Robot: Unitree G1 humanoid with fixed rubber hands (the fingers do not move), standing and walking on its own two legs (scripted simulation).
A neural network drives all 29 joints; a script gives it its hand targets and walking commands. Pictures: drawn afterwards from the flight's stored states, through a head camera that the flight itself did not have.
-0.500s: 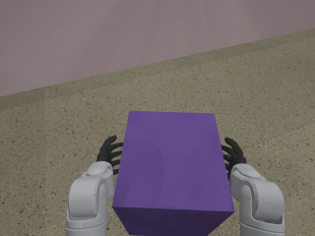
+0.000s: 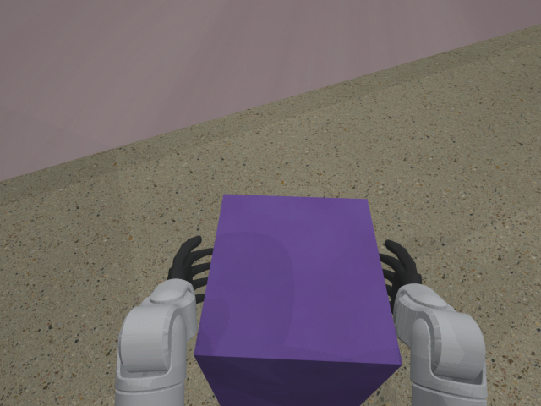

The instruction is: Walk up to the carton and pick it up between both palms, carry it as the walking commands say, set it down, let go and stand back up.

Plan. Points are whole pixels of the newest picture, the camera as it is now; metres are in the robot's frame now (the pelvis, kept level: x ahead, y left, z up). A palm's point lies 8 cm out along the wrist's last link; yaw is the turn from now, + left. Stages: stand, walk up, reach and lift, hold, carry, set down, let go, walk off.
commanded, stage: carry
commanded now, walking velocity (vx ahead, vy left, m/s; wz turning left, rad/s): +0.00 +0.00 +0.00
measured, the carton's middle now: (290, 309) +0.28 +0.00 -0.01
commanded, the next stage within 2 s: hold in 1.78 s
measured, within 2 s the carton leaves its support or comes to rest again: neither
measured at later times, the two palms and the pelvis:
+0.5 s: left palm (51, 316) +0.23 +0.31 +0.07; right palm (281, 309) +0.24 +0.01 +0.08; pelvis -0.04 +0.15 +0.01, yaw +1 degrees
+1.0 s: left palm (30, 337) +0.20 +0.30 +0.10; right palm (283, 338) +0.20 +0.01 +0.09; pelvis -0.07 +0.16 +0.01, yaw +0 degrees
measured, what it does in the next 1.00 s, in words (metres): steps to the left: left foot, then right foot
